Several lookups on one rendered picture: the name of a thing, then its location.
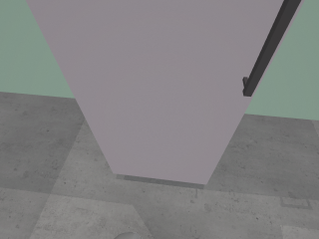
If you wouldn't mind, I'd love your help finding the fridge door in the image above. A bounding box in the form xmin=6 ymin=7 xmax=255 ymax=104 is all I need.
xmin=26 ymin=0 xmax=305 ymax=185

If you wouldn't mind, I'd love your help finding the handle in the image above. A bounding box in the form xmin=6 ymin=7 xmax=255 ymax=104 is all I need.
xmin=242 ymin=0 xmax=301 ymax=97

